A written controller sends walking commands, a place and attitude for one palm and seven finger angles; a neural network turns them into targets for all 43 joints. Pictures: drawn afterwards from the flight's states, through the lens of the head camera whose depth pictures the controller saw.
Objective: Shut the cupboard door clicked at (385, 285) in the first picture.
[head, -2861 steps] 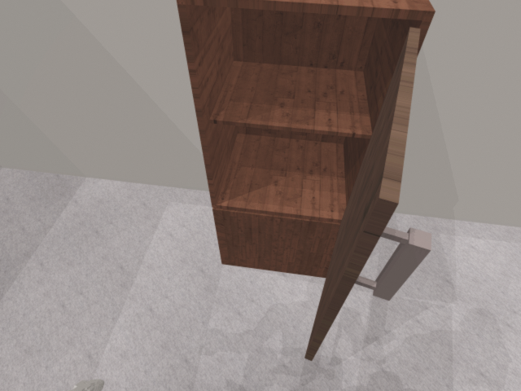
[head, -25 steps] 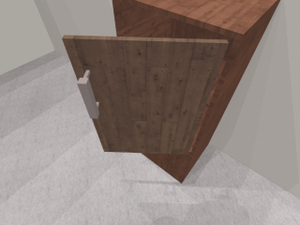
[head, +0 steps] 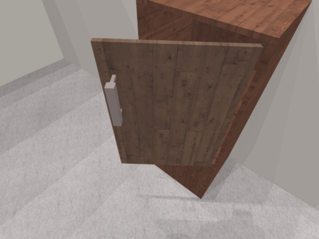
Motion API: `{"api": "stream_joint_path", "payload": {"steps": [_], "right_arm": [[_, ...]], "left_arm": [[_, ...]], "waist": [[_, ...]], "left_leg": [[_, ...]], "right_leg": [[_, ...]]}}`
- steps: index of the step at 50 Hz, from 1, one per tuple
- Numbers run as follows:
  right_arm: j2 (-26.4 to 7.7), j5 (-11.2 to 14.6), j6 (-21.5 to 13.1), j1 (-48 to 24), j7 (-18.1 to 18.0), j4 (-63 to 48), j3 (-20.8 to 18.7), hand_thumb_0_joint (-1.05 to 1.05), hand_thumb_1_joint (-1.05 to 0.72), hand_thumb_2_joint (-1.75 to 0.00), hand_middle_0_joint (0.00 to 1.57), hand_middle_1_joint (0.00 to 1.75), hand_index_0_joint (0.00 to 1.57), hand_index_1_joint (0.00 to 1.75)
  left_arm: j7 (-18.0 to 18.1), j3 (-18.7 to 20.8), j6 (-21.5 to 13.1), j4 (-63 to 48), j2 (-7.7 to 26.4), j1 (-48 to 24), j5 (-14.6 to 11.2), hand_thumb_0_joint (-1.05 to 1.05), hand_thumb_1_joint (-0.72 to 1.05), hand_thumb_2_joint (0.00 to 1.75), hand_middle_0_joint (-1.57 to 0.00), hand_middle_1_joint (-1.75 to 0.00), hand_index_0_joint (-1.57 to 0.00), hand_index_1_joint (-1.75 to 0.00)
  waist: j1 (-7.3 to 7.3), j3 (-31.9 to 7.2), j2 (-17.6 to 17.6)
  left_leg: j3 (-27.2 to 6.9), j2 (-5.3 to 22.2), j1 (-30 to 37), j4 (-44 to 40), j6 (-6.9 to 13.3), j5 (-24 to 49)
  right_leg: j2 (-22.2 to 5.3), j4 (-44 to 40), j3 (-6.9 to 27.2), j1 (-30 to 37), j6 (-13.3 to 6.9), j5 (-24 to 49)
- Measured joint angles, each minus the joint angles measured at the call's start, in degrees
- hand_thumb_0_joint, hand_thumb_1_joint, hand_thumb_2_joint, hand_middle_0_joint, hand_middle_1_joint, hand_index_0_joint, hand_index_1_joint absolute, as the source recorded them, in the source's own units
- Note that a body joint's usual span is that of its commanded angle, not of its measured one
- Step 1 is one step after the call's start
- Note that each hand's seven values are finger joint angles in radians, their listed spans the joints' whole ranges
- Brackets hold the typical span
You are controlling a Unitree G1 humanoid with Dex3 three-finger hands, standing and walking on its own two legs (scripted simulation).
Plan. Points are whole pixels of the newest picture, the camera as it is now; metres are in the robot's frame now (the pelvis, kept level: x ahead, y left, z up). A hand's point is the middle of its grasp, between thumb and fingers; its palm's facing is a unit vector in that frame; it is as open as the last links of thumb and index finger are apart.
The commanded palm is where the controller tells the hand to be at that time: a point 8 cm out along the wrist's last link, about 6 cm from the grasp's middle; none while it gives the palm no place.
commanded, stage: look again from close up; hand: left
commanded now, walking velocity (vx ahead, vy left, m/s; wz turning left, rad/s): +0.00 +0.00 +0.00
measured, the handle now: (115, 101) +0.47 +0.17 +0.09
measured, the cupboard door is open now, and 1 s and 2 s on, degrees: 37 37 37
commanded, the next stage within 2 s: raise the hand and make a fist in 0.12 s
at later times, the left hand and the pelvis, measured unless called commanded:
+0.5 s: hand (87, 212) +0.18 +0.18 +0.00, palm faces +0.11 -0.99 -0.07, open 6.8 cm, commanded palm +0.10 +0.24 -0.04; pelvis -0.03 -0.03 -0.05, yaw +1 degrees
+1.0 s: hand (85, 217) +0.17 +0.18 +0.01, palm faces +0.04 -1.00 -0.05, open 4.4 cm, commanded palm +0.13 +0.23 +0.02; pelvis -0.04 -0.03 -0.06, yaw +1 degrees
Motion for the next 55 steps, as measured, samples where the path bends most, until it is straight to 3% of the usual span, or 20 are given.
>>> {"api": "stream_joint_path", "payload": {"steps": [12, 13, 14, 17, 20, 22, 25, 27, 30, 33, 38, 43, 47, 50, 55], "right_arm": [[-1.0, 0.3, 0.0, 0.6, 0.6, 1.9, 0.6, 0.01, -0.91, -0.9, 0.2, 0.3, 0.2, 0.3], [-1.1, 0.7, -1.3, 1.2, 0.0, 0.2, 0.8, 0.01, -0.91, -0.9, 0.2, 0.3, 0.2, 0.3], [-1.1, 1.5, -4.2, 2.8, -1.4, -2.1, 1.1, 0.01, -0.91, -0.9, 0.2, 0.3, 0.2, 0.3], [-1.3, 2.7, -12.7, 6.1, -2.7, -7.1, 0.1, 0.01, -0.91, -0.9, 0.2, 0.3, 0.2, 0.3], [-2.0, 2.3, -16.1, 4.5, -1.6, -11.5, -1.4, 0.01, -0.91, -0.9, 0.2, 0.3, 0.2, 0.3], [-2.2, 1.7, -16.6, 1.9, -0.4, -14.3, -2.3, 0.01, -0.9, -0.9, 0.2, 0.3, 0.2, 0.3], [-2.3, 1.1, -16.8, -1.7, 1.1, -18.5, -3.4, 0.01, -0.9, -0.9, 0.2, 0.3, 0.2, 0.3], [-2.9, 1.6, -16.4, -3.5, 1.2, -21.5, -4.0, 0.01, -0.9, -0.9, 0.2, 0.3, 0.2, 0.3], [-4.2, 2.7, -15.7, -4.5, 0.0, -25.2, -4.2, 0.01, -0.9, -0.9, 0.2, 0.3, 0.2, 0.3], [-5.1, 3.1, -16.0, -4.1, -1.7, -26.9, -3.8, 0.01, -0.91, -0.9, 0.2, 0.3, 0.2, 0.3], [-4.7, 3.0, -16.9, -3.1, -4.1, -26.0, -1.5, 0.01, -0.9, -0.9, 0.2, 0.3, 0.2, 0.3], [-2.2, 3.4, -15.8, -1.8, -4.4, -24.5, 0.6, 0.02, -0.9, -0.9, 0.2, 0.3, 0.2, 0.3], [-0.5, 3.3, -14.2, 0.7, -3.9, -24.3, 0.7, 0.02, -0.9, -0.9, 0.21, 0.3, 0.2, 0.3], [-0.5, 3.1, -13.6, 2.6, -3.5, -24.3, 0.3, 0.02, -0.9, -0.9, 0.21, 0.3, 0.2, 0.3], [-2.5, 3.0, -13.5, 4.1, -3.2, -24.3, -0.2, 0.02, -0.9, -0.9, 0.21, 0.3, 0.2, 0.3]], "left_arm": [[-0.2, -0.4, -0.3, 1.2, 1.4, 0.3, 0.0, 0.0, 0.91, 0.9, -0.2, -0.3, -0.19, -0.3], [-0.7, 2.7, 3.3, -8.3, 1.0, 3.0, -1.1, 0.0, 0.91, 0.9, -0.2, -0.3, -0.2, -0.3], [-0.1, 3.6, 4.1, -19.8, 1.3, 6.4, -3.0, 0.01, 0.91, 0.9, -0.2, -0.3, -0.2, -0.3], [2.2, 3.8, -0.9, -44.8, 1.7, 12.3, -7.6, 0.01, 0.91, 0.9, -0.21, -0.31, -0.21, -0.31], [-0.3, 7.0, -10.4, -51.6, 0.4, 8.7, -10.0, 0.01, 0.91, 0.9, -0.23, -0.34, -0.23, -0.34], [-5.1, 9.7, -18.3, -51.5, 0.2, 6.1, -11.9, 0.01, 0.91, 0.9, -0.25, -0.36, -0.25, -0.36], [-15.1, 12.6, -29.9, -50.4, 1.1, 5.0, -15.2, 0.0, 0.91, 0.9, -0.29, -0.4, -0.29, -0.4], [-21.2, 13.8, -32.8, -49.8, 1.9, 5.7, -17.4, 0.0, 0.91, 0.9, -0.32, -0.44, -0.32, -0.44], [-25.5, 14.8, -29.9, -50.1, 2.5, 8.0, -20.3, 0.0, 0.91, 0.9, -0.38, -0.49, -0.38, -0.49], [-25.1, 15.3, -27.1, -52.8, 2.3, 10.7, -21.5, 0.01, 0.9, 0.9, -0.43, -0.55, -0.43, -0.55], [-24.1, 13.9, -27.4, -59.2, 2.9, 10.2, -21.2, 0.01, 0.9, 0.9, -0.52, -0.65, -0.52, -0.65], [-25.1, 12.5, -21.5, -60.6, 4.4, 5.3, -20.8, 0.01, 0.9, 0.9, -0.61, -0.75, -0.61, -0.75], [-23.3, 13.3, -16.5, -61.3, 4.6, 5.6, -20.9, 0.01, 0.9, 0.9, -0.69, -0.83, -0.68, -0.83], [-21.4, 14.0, -16.3, -62.3, 4.1, 7.5, -21.1, 0.01, 0.9, 0.9, -0.74, -0.89, -0.74, -0.89], [-20.3, 13.4, -18.5, -63.3, 3.6, 9.0, -21.1, 0.01, 0.9, 0.9, -0.83, -0.99, -0.83, -0.99]], "waist": [[0.05, 1.2, -0.1], [-0.37, 2.3, -0.2], [-0.14, 2.5, -0.7], [-0.39, -0.2, -1.0], [-1.98, -3.8, -0.2], [-2.36, -5.9, 0.0], [-1.99, -8.4, -1.0], [-1.21, -8.8, -1.3], [0.56, -8.9, -0.9], [2.3, -8.8, 0.0], [3.83, -7.9, 1.1], [2.54, -7.2, 2.2], [0.84, -7.5, 2.5], [0.2, -7.7, 2.5], [0.39, -7.1, 2.4]], "left_leg": [[0.4, -0.5, 0.0, -3.2, 0.2, 2.2], [0.0, -0.3, -0.5, -2.0, 0.1, 1.8], [-0.1, -0.3, -1.3, -1.0, 0.0, 1.4], [-0.6, -0.9, -3.8, 0.9, -0.5, 0.9], [-1.6, -0.6, -10.6, 6.6, -0.8, -0.6], [-1.6, 0.3, -16.2, 11.2, -1.3, -1.9], [-1.6, 1.6, -25.1, 19.5, -2.2, -4.6], [-2.1, 2.1, -29.5, 24.6, -2.6, -6.3], [-3.4, 2.3, -33.4, 29.6, -3.2, -7.9], [-5.1, 2.5, -35.3, 32.3, -3.3, -8.9], [-7.4, 2.8, -36.2, 33.9, -3.3, -9.3], [-7.4, 3.2, -34.8, 32.0, -3.7, -8.6], [-5.6, 3.2, -31.6, 28.1, -3.4, -7.6], [-4.3, 2.9, -29.4, 25.5, -2.9, -7.0], [-3.6, 2.4, -28.2, 24.0, -2.1, -6.7]], "right_leg": [[-0.5, -2.6, 0.3, -0.4, 0.7, 1.8], [-0.3, -1.6, -0.1, -0.7, 0.5, 1.7], [-0.4, 0.9, -0.7, -2.2, -0.1, 1.2], [-1.3, 6.6, -2.5, -6.0, -1.5, -0.3], [-1.1, 9.2, -3.1, -10.8, -0.5, -3.7], [-0.3, 14.3, -2.8, -16.9, -0.8, -4.6], [0.7, 23.7, -2.5, -26.3, -1.9, -7.7], [1.1, 28.9, -2.7, -30.6, -2.0, -9.4], [1.5, 33.9, -3.9, -33.9, -3.2, -11.8], [1.8, 35.7, -5.4, -34.7, -3.5, -12.8], [2.6, 35.6, -7.5, -34.4, -4.0, -12.9], [3.0, 33.2, -7.4, -32.9, -3.9, -11.8], [2.8, 29.8, -5.8, -30.5, -3.2, -10.4], [2.4, 27.5, -4.6, -28.9, -2.7, -9.5], [1.8, 25.8, -4.1, -27.6, -2.0, -8.9]]}}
